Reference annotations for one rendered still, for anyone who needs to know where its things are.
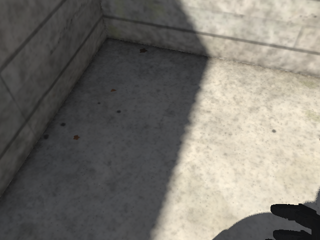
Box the robot right hand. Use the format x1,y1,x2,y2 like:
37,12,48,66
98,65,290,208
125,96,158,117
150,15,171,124
265,203,320,240

